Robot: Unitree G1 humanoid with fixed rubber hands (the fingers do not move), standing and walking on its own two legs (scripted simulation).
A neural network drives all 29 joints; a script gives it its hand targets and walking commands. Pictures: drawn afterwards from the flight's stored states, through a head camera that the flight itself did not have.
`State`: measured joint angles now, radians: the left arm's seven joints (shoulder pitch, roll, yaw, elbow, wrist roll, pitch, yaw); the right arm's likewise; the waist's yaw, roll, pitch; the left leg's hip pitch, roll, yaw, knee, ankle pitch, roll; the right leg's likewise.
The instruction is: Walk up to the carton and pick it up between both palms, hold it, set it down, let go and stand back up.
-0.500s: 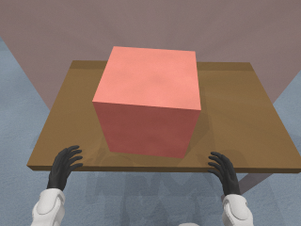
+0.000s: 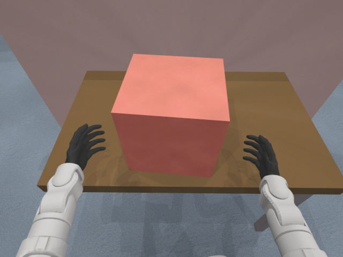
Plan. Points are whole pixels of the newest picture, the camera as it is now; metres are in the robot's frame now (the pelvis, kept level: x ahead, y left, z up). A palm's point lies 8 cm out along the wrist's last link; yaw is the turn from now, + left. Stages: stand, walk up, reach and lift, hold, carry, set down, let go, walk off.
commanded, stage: reach and lift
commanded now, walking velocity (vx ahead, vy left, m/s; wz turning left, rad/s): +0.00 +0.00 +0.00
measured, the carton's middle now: (173, 117) +0.47 +0.02 +0.01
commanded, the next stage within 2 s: none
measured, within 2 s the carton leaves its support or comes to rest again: neither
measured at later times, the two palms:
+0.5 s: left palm (85, 120) +0.37 +0.22 +0.11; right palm (269, 128) +0.36 -0.20 +0.10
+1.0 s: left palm (82, 85) +0.43 +0.23 +0.17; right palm (269, 94) +0.42 -0.20 +0.15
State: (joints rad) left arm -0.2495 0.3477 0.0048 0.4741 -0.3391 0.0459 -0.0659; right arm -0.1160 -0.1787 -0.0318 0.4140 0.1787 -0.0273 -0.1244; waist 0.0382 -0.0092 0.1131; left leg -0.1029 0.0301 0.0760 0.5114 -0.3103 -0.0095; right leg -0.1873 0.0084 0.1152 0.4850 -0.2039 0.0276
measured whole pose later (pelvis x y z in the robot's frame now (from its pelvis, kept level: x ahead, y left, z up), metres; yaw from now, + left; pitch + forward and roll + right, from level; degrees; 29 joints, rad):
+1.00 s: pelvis +0.00 -0.01 +0.01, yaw +0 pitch -1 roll +0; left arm -0.92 0.43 0.01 0.90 -0.32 0.28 -0.07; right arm -0.76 -0.25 -0.10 0.63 0.18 0.28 -0.12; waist 0.01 -0.01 0.07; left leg -0.16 0.03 0.08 0.44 -0.26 -0.01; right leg -0.25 0.01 0.11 0.42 -0.16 0.03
